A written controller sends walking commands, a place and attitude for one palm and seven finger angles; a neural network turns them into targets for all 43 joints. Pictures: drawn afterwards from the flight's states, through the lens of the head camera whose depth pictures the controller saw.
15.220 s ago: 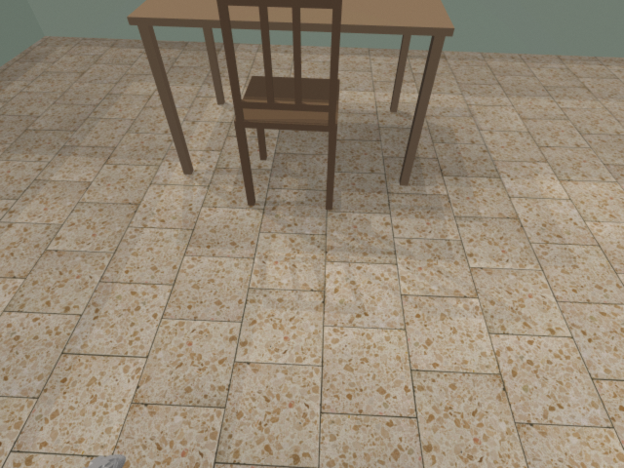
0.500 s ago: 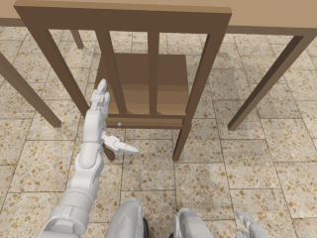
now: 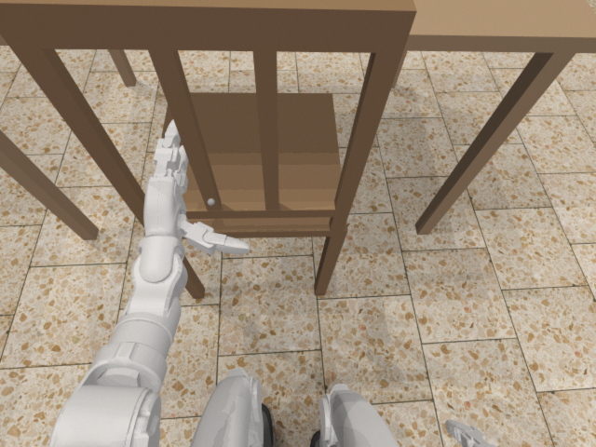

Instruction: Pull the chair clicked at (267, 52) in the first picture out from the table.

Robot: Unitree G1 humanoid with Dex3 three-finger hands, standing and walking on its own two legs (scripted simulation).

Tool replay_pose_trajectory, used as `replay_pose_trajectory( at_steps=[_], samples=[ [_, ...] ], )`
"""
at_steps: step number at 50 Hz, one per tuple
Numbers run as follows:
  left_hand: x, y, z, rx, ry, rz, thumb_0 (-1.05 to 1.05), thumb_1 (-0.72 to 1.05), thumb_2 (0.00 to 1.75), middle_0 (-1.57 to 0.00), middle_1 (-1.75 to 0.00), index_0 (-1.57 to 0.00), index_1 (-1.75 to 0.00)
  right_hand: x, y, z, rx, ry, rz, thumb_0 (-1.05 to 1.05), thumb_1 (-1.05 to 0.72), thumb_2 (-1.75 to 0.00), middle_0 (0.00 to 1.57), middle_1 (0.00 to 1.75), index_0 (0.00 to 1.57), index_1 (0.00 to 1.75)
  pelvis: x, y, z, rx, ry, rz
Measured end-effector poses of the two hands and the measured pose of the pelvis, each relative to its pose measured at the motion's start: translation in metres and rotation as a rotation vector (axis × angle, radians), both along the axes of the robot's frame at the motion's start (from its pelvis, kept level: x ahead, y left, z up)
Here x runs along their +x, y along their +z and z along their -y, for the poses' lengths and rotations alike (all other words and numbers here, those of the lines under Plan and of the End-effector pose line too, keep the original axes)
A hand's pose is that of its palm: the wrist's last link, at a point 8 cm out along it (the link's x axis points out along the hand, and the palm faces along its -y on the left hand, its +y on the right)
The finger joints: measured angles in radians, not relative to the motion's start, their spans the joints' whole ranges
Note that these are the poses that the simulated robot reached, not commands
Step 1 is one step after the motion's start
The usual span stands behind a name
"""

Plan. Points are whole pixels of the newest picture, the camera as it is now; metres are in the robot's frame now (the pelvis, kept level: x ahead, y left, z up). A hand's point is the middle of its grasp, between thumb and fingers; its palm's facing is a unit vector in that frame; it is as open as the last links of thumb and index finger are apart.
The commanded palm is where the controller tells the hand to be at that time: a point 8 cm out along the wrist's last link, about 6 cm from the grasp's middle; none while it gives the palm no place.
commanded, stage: push the fingers through the gap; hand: left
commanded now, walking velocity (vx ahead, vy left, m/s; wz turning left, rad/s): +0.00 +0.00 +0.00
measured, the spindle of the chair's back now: (195, 148) +0.51 +0.14 +0.05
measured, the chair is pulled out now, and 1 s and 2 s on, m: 0.00 0.00 0.00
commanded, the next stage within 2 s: hook a spindle and tug to test in 0.78 s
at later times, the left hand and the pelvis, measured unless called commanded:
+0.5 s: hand (212, 172) +0.48 +0.11 +0.03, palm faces +0.03 -1.00 -0.05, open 16.9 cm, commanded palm +0.45 +0.16 +0.03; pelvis +0.00 +0.00 +0.00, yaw -1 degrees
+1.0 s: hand (208, 180) +0.47 +0.12 +0.03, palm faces +0.04 -1.00 -0.04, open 16.8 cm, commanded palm +0.44 +0.16 +0.03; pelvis +0.00 +0.01 +0.00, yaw -1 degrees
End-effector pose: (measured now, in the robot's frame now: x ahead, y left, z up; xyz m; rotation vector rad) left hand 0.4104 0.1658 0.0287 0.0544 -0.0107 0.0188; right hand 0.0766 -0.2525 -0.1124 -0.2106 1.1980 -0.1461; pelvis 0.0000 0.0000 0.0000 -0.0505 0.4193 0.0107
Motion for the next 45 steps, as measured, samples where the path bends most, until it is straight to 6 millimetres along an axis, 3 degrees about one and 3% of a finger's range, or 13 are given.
replay_pose_trajectory(
  at_steps=[22,29,45],
  samples=[
    [0.045,0.0,-0.003,-0.002,0.019,0.001,-0.02,-0.5,0.3,-0.06,-0.08,-0.06,-0.08,-0.038,-0.005,0.001,-0.001,-0.053,-0.127,0.0,-0.91,-0.9,0.2,0.3,0.2,0.3,0.003,-0.004,-0.001,-0.005,-0.008,-0.039],
    [0.042,-0.001,0.001,-0.006,0.008,-0.012,-0.02,-0.49,0.3,-0.06,-0.08,-0.06,-0.08,-0.041,-0.002,-0.003,0.017,-0.062,-0.146,0.0,-0.91,-0.9,0.2,0.29,0.2,0.3,0.006,-0.001,-0.003,-0.003,-0.014,-0.038],
    [0.034,0.001,-0.008,-0.008,0.022,0.002,-0.02,-0.5,0.3,-0.06,-0.08,-0.06,-0.08,-0.027,0.001,-0.004,0.005,-0.041,-0.106,0.0,-0.91,-0.9,0.2,0.3,0.2,0.3,0.003,-0.001,-0.005,-0.012,-0.005,-0.025]
  ],
)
